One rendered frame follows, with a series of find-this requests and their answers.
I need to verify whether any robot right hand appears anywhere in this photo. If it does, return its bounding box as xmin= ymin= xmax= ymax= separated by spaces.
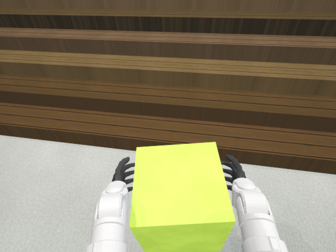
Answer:
xmin=220 ymin=154 xmax=246 ymax=190

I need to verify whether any robot right forearm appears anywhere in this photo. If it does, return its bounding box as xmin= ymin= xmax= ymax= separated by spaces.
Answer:
xmin=232 ymin=177 xmax=288 ymax=252

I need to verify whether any carton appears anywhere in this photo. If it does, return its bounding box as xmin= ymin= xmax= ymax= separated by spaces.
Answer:
xmin=129 ymin=142 xmax=236 ymax=252

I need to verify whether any robot left forearm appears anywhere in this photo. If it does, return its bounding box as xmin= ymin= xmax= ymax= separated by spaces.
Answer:
xmin=85 ymin=181 xmax=129 ymax=252

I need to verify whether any robot left hand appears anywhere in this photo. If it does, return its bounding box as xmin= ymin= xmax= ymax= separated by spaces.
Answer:
xmin=112 ymin=157 xmax=135 ymax=192

